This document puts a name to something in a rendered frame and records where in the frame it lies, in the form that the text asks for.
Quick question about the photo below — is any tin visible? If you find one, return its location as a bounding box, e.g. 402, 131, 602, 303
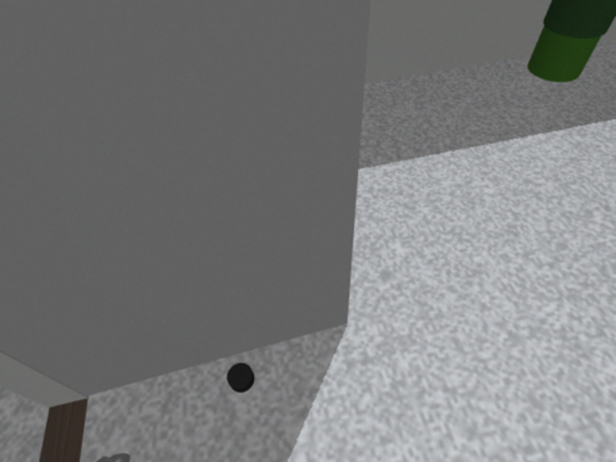
227, 363, 254, 393

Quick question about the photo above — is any potted plant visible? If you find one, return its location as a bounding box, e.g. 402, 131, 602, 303
527, 0, 616, 82

